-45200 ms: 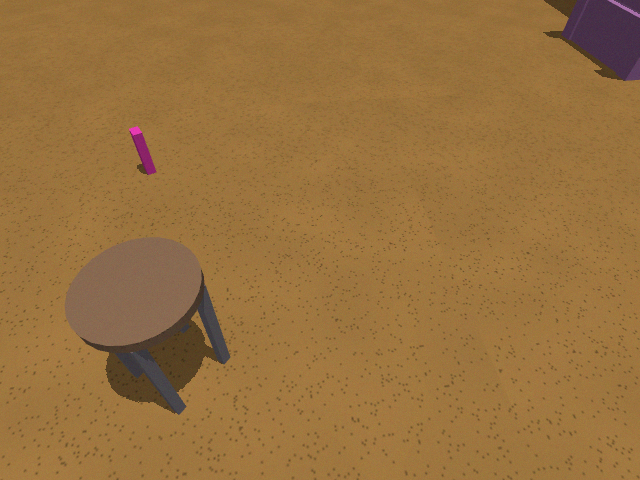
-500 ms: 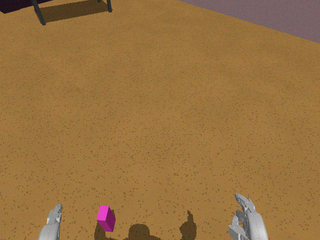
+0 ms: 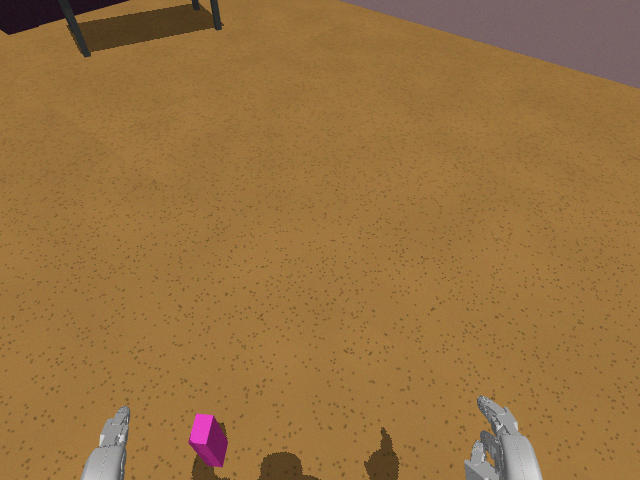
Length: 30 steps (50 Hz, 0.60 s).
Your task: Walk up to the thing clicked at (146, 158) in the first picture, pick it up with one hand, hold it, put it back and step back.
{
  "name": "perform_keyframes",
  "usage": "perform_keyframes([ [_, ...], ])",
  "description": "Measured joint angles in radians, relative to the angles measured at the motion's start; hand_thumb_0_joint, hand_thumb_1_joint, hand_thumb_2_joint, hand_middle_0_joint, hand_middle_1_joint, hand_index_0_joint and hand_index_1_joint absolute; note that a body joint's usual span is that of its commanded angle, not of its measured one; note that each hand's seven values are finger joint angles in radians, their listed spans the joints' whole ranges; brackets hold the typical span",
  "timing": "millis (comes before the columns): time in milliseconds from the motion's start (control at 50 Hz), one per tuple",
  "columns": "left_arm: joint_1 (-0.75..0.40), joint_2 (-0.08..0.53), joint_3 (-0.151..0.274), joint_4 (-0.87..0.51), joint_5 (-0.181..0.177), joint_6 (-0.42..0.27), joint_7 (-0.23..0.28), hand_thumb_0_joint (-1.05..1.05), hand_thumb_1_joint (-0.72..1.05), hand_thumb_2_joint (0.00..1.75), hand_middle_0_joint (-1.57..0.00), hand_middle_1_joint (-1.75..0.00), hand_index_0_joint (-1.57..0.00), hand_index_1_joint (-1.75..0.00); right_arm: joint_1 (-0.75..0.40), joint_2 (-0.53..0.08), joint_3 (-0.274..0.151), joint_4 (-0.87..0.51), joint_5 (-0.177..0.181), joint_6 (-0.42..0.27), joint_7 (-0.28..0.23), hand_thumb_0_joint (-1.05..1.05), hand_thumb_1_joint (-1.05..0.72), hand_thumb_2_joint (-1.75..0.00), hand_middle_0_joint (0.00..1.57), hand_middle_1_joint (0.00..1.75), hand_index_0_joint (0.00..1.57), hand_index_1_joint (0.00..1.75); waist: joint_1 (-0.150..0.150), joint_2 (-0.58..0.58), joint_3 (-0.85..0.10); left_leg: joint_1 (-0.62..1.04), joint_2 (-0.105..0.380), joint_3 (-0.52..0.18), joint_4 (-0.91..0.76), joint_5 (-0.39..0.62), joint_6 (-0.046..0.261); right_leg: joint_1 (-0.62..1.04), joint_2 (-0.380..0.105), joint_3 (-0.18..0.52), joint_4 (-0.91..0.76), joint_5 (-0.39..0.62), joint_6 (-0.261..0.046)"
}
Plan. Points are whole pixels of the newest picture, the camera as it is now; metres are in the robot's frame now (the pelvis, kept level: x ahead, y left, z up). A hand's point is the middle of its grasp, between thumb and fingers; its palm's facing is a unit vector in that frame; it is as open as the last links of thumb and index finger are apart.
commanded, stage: home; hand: left
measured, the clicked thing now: (210, 442) +0.35 +0.25 -0.61
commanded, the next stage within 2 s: stand in 1.06 s
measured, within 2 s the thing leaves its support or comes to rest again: neither
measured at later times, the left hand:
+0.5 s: hand out of the picture +0.16 +0.18 -0.06, palm faces +0.11 -0.95 -0.29, open 17.3 cm
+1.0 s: hand out of the picture +0.16 +0.18 -0.05, palm faces +0.11 -0.95 -0.28, open 17.5 cm
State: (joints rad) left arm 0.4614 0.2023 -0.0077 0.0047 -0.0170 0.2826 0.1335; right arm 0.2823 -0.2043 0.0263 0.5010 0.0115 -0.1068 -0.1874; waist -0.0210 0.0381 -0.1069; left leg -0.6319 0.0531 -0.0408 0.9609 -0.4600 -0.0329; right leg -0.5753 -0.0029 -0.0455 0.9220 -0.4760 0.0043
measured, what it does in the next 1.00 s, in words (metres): stands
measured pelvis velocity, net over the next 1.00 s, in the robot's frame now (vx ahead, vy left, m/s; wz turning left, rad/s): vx -0.01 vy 0.00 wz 0.00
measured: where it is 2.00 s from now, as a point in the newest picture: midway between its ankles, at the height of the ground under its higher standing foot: outside the picture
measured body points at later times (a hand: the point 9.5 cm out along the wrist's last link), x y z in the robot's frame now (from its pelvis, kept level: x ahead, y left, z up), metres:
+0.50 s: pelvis -0.01 +0.00 +0.00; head +0.01 +0.00 +0.45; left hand +0.15 +0.23 -0.03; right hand +0.16 -0.24 -0.07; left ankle +0.01 +0.14 -0.69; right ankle -0.01 -0.12 -0.69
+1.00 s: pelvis -0.01 +0.00 +0.00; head +0.01 +0.00 +0.45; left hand +0.15 +0.23 -0.03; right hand +0.16 -0.24 -0.07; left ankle +0.01 +0.14 -0.69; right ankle -0.01 -0.12 -0.69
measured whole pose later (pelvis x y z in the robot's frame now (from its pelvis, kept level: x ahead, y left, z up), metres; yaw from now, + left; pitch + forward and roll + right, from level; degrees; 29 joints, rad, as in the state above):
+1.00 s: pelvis -0.01 +0.00 +0.00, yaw +0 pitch +7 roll -2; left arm 0.46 0.20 -0.01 0.01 -0.01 0.26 0.13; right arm 0.28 -0.20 0.03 0.51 0.01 -0.13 -0.19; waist -0.02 0.04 -0.10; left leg -0.63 0.05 -0.04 0.95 -0.45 -0.03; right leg -0.57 0.00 -0.04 0.92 -0.46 0.01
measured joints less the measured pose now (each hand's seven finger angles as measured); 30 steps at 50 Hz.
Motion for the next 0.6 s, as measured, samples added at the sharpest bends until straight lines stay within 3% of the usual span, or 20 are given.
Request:
perform_keyframes([
  [600,-0.007,-0.002,0.001,0.008,0.003,-0.013,-0.002,-0.01,-0.52,0.07,-0.05,-0.06,-0.05,-0.06,-0.008,0.004,0.006,0.005,-0.004,-0.020,-0.003,0.02,-0.90,-0.90,0.21,0.31,0.20,0.30,0.007,0.000,0.009,0.001,-0.002,0.000,-0.007,0.015,-0.001,-0.002,-0.002,0.001,-0.001,0.011,-0.001],
])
